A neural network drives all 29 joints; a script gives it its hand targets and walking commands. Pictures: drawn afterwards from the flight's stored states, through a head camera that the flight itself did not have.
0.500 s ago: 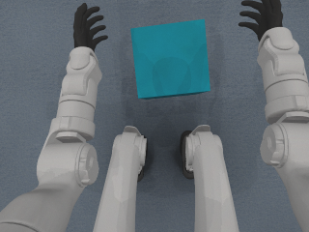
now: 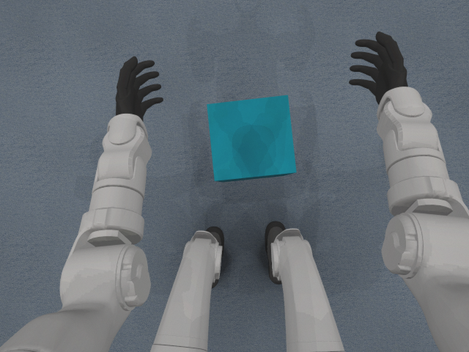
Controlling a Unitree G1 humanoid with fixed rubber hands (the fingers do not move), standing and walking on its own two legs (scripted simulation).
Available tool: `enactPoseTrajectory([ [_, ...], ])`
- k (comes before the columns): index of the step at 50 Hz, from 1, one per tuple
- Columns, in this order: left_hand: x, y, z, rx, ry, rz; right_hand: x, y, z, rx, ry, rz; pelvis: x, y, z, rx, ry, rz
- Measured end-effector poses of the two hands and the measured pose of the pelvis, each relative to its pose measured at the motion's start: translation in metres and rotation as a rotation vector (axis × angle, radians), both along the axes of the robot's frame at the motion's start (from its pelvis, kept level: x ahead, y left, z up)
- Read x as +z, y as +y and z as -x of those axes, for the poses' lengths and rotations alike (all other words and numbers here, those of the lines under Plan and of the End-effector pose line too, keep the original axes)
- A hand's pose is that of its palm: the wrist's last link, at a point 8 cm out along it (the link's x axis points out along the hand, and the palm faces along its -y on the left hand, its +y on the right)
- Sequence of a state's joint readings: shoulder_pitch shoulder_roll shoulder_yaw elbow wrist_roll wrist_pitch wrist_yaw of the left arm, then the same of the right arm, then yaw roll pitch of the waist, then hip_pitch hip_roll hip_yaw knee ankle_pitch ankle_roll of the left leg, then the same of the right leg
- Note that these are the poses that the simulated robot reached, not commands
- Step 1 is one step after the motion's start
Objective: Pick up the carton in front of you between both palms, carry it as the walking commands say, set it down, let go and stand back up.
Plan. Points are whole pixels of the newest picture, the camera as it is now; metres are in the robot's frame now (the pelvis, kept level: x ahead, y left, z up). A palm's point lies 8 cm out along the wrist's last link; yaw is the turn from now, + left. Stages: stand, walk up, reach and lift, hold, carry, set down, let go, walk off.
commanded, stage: let go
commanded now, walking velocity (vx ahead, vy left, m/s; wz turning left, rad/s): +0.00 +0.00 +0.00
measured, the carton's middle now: (250, 145) +0.46 -0.01 -0.51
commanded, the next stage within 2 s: stand in 1.22 s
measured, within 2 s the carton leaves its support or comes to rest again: neither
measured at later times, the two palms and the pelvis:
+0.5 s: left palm (47, 194) +0.33 +0.23 +0.02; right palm (448, 182) +0.34 -0.23 +0.01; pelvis +0.07 +0.01 +0.11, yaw -2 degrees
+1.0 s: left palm out of the picture +0.26 +0.24 +0.08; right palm out of the picture +0.24 -0.22 +0.08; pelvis +0.08 +0.02 +0.14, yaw -2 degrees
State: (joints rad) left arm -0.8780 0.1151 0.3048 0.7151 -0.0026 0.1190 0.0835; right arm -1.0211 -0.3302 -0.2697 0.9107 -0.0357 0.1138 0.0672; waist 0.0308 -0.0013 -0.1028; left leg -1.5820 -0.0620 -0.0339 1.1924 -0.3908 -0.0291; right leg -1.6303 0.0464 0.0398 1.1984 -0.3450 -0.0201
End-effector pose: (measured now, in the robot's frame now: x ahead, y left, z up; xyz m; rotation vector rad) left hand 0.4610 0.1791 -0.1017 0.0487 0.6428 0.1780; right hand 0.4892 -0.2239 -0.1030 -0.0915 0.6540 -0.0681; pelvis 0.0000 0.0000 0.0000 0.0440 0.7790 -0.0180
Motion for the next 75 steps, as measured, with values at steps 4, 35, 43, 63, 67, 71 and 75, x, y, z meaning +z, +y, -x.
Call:
enactPoseTrajectory([
  [4, 0.014, 0.001, 0.009, -0.047, 0.026, -0.029, 0.014, -0.003, 0.014, -0.003, 0.024, 0.039, 0.019, 0.000, -0.008, -0.002, -0.021, 0.006],
  [35, 0.166, 0.061, 0.189, -0.137, 0.150, -0.073, 0.158, 0.001, 0.213, -0.016, 0.120, 0.071, 0.137, 0.014, -0.089, -0.007, -0.597, 0.052],
  [43, 0.178, 0.067, 0.207, -0.155, 0.150, -0.071, 0.176, 0.001, 0.245, -0.012, 0.134, 0.072, 0.144, 0.016, -0.091, -0.004, -0.761, 0.058],
  [63, 0.179, 0.069, 0.211, -0.144, 0.161, -0.137, 0.172, -0.003, 0.261, -0.020, 0.149, 0.120, 0.139, 0.015, -0.085, -0.010, -0.848, 0.067],
  [67, 0.161, 0.080, 0.222, -0.153, 0.196, -0.175, 0.164, -0.021, 0.276, -0.060, 0.181, 0.187, 0.137, 0.015, -0.094, -0.026, -0.779, 0.073],
  [71, 0.144, 0.083, 0.229, -0.167, 0.255, -0.168, 0.157, -0.032, 0.290, -0.100, 0.227, 0.206, 0.135, 0.015, -0.105, -0.041, -0.742, 0.078],
  [75, 0.133, 0.082, 0.228, -0.180, 0.297, -0.159, 0.153, -0.035, 0.295, -0.128, 0.258, 0.210, 0.133, 0.015, -0.115, -0.053, -0.722, 0.082],
])
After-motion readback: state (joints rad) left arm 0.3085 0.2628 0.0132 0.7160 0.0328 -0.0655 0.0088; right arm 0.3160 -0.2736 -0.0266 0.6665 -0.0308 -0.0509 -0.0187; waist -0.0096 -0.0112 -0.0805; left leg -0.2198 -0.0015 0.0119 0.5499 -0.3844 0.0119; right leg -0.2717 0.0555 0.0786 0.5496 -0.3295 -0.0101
